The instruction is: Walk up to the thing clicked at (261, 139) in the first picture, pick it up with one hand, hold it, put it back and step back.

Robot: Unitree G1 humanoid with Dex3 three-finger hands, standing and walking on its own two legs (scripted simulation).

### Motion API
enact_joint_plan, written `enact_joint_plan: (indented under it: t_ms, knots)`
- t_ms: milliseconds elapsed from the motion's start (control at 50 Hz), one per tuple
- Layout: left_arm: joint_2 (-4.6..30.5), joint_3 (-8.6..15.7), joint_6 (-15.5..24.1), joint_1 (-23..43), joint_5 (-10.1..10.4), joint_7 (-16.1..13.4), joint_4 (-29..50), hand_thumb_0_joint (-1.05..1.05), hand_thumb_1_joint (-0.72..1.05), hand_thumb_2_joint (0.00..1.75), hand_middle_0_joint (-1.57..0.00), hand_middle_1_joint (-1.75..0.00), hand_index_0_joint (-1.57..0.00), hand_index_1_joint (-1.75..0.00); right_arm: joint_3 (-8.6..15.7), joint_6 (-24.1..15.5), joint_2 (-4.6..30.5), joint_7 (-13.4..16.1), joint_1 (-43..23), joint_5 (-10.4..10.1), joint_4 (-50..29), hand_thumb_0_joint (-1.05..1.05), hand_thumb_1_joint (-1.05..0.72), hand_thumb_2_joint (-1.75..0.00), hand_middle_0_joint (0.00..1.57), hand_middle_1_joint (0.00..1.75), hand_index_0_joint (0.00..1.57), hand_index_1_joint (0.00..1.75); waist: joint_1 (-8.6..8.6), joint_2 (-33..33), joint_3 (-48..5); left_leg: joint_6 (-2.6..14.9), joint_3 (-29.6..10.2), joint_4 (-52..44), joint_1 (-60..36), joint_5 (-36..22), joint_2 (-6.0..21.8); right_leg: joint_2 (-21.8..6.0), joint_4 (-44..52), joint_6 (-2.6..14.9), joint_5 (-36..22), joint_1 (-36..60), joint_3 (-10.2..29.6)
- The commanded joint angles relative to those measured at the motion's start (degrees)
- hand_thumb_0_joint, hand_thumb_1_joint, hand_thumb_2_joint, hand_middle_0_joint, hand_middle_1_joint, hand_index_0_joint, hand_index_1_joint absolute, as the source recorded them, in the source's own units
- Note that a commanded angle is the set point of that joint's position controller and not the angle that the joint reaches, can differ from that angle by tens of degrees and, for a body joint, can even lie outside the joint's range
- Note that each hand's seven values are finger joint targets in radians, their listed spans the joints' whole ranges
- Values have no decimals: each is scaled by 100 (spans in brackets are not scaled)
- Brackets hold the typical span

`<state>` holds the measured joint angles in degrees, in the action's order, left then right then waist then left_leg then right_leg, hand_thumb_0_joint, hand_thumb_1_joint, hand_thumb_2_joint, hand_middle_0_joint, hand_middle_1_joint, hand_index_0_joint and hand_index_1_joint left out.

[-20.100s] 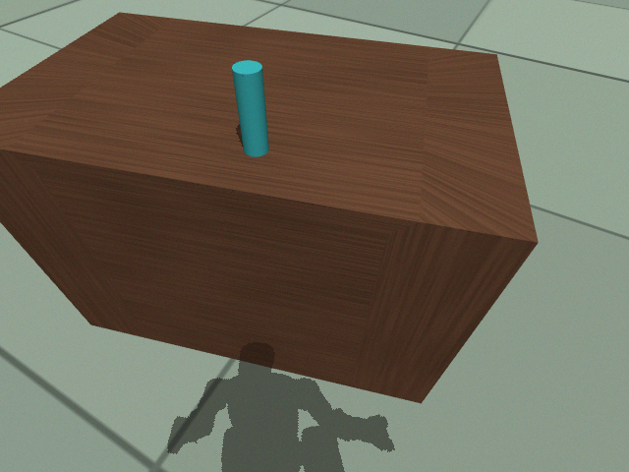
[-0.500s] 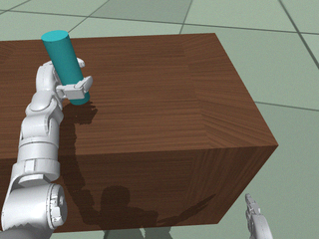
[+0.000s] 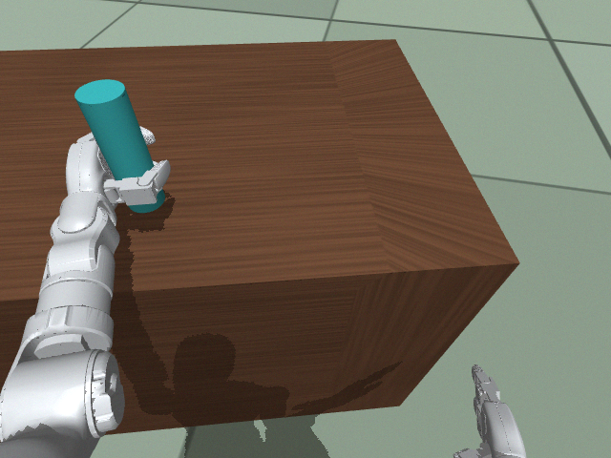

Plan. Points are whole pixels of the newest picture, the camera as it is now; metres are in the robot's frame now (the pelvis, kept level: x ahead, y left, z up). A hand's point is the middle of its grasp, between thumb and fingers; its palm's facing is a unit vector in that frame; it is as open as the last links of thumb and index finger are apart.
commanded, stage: lower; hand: left
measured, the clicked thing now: (126, 153) +0.45 +0.20 +0.18
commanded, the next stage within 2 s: loosen in 0.74 s
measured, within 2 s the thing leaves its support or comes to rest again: rests again in 0.66 s
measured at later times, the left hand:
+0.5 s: hand (151, 184) +0.46 +0.19 +0.11, palm faces +0.12 -0.99 +0.00, open 7.2 cm
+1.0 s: hand (154, 195) +0.46 +0.19 +0.10, palm faces +0.12 -0.99 +0.01, open 7.2 cm
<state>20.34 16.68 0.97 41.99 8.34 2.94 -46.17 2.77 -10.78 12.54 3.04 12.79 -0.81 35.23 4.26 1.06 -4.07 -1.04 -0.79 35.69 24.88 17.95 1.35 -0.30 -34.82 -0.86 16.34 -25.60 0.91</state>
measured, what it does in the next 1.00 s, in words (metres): stands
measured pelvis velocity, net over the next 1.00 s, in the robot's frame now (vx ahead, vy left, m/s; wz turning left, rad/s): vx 0.00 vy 0.01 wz -0.01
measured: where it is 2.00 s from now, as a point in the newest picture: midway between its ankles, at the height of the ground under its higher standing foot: outside the picture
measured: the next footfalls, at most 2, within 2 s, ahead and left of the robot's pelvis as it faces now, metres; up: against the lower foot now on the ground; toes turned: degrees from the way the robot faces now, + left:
none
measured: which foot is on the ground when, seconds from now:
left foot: down 0.00-1.00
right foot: down 0.00-1.00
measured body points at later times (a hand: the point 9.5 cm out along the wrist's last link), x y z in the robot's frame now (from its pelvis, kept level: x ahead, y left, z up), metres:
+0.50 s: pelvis +0.00 +0.01 -0.01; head +0.05 +0.01 +0.44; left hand +0.45 +0.24 +0.12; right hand +0.15 -0.25 -0.09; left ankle +0.00 +0.13 -0.73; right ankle +0.01 -0.13 -0.73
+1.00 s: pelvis +0.00 +0.01 -0.02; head +0.06 +0.01 +0.43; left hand +0.45 +0.24 +0.10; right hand +0.15 -0.24 -0.09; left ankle +0.00 +0.13 -0.73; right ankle +0.01 -0.13 -0.73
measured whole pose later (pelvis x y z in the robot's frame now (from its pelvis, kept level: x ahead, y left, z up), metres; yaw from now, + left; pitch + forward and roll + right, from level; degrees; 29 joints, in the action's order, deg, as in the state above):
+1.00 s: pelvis +0.00 +0.01 -0.02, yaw +0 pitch +11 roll -1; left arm 18.9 16.3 8.2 38.5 8.6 3.1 -46.2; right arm 2.3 -2.9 11.5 1.5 17.7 -0.3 21.4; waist 4.8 0.9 -6.2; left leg -0.4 -0.7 47.0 34.7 23.7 1.5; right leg -0.1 -44.8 -1.5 21.2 -35.0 1.2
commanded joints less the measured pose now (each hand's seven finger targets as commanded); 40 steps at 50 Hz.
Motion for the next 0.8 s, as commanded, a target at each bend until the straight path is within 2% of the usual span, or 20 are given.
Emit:
enact_joint_plan:
  t_ms: [0,40,80,120,160,180,200,280,300,340,380,420,460,500,520,560,580,600,640,780]
  knots:
    - [1243,148,606,2658,50,55,1066,0,52,143,-147,-157,-148,-157,303,-199,777,53,-365,-22,-1006,0,54,-5,5,5,5,5,61,61,-2108,180,115,-189,-967,-1560,-55,79,245,91,-1563,631,-221]
    - [1340,141,736,2978,47,73,1593,0,53,142,-146,-156,-147,-156,112,-139,517,42,-299,-34,-889,0,54,-6,5,5,5,5,-14,314,-2203,183,148,-116,-980,-1697,-83,60,191,85,-1707,606,-207]
    - [1420,222,732,2659,75,77,1218,0,50,142,-146,-157,-147,-157,347,-101,850,79,-314,-33,-1113,0,53,-6,5,5,5,5,38,64,-2332,204,125,-58,-969,-1814,-61,62,142,79,-1819,682,-208]
    - [1304,169,799,2859,108,107,1300,0,49,141,-145,-156,-147,-156,198,-47,653,51,-306,-29,-1043,0,53,-6,5,5,5,5,4,196,-2288,202,134,-5,-862,-1776,-63,60,111,87,-1769,602,-197]
    - [1466,254,846,2757,70,89,1274,0,48,141,-145,-155,-146,-156,345,0,814,76,-339,-20,-1157,0,53,-6,5,5,5,5,20,73,-2384,220,147,32,-778,-1734,-76,37,66,61,-1820,695,-168]
    - [1478,242,843,2710,11,65,1131,0,49,141,-145,-155,-146,-155,324,17,771,70,-288,-24,-1184,0,52,-6,5,5,5,5,49,121,-2247,220,169,36,-686,-1581,-93,30,51,62,-1702,607,-154]
    - [1197,94,852,2606,33,89,993,0,48,141,-145,-155,-146,-155,225,35,704,45,-174,-13,-1294,0,52,-6,5,5,5,5,90,49,-2248,211,142,55,-731,-1679,-61,56,25,84,-1719,568,-187]
    - [1400,223,940,2605,46,74,1161,0,49,142,-147,-156,-148,-157,311,116,773,33,-205,-29,-1381,0,52,-6,5,5,5,5,-10,162,-2211,175,105,118,-680,-1775,-41,83,-97,118,-1695,475,-222]
    - [1331,133,963,2819,28,100,1277,0,47,141,-146,-156,-147,-156,284,144,706,24,-159,-15,-1357,0,52,-6,5,5,5,5,45,344,-2451,182,122,193,-798,-1789,-45,68,-99,114,-1715,388,-193]
    - [1234,126,957,2562,34,97,1080,0,51,142,-146,-155,-147,-156,237,169,651,4,-108,-23,-1360,0,52,-6,5,5,5,5,13,180,-2155,179,113,190,-603,-1656,-43,82,-134,117,-1590,336,-212]
    - [1312,175,1003,2682,66,89,1160,0,47,141,-147,-156,-148,-157,359,184,781,24,-99,-25,-1543,0,52,-6,5,5,5,5,95,159,-2380,200,124,270,-625,-1652,-45,76,-197,100,-1642,370,-195]
    - [1217,104,1003,2614,20,82,1224,0,46,140,-145,-154,-145,-155,181,208,616,1,-121,-32,-1730,0,52,-6,5,5,5,5,55,124,-2488,209,126,316,-637,-1737,-51,67,-235,97,-1712,400,-185]
    - [1288,175,996,2444,31,58,1060,0,45,140,-143,-154,-144,-154,349,263,774,26,83,-22,-1547,0,52,-6,5,5,5,5,99,160,-2320,205,125,353,-551,-1705,-52,73,-272,103,-1683,250,-188]
    - [1040,34,1028,2554,51,62,1193,0,46,139,-143,-153,-144,-154,261,261,677,-16,15,-15,-1640,0,52,-6,5,5,5,5,64,270,-2300,158,81,363,-587,-1713,-9,103,-317,148,-1534,65,-230]
    - [1287,167,1048,2599,34,34,1296,0,46,140,-143,-153,-144,-154,347,288,754,-7,30,-11,-1598,0,52,-6,5,5,5,5,29,354,-2341,157,86,401,-646,-1731,-14,103,-347,147,-1528,22,-230]
    - [1125,71,1053,2490,1,48,1085,0,48,139,-143,-152,-144,-153,262,287,691,-35,6,2,-1834,0,52,-6,5,5,5,5,91,206,-2334,148,62,422,-527,-1674,8,120,-373,155,-1471,16,-239]
    - [1315,145,1110,2778,10,31,1585,0,48,139,-142,-151,-143,-152,320,310,742,-20,-2,-3,-1907,0,52,-6,5,5,5,5,15,331,-2629,167,104,444,-599,-1670,-27,94,-391,136,-1566,233,-206]
    - [1305,196,1083,2520,-5,10,1186,0,47,138,-141,-151,-142,-151,280,347,637,-15,139,2,-1680,0,52,-6,5,5,5,5,37,199,-2298,189,114,455,-392,-1533,-46,90,-398,117,-1478,159,-207]
    - [1140,121,1122,2489,24,32,1331,0,47,138,-141,-150,-142,-151,240,329,633,-19,-140,-2,-2095,0,52,-6,5,5,5,5,36,51,-2369,207,136,447,-224,-1335,-71,82,-403,98,-1408,289,-175]
    - [1121,92,1161,2280,14,49,1356,0,48,138,-139,-149,-139,-149,270,438,666,-64,249,15,-2101,0,52,-6,5,5,5,5,11,319,-2529,154,77,658,-492,-2046,-15,119,-602,144,-1779,48,-220]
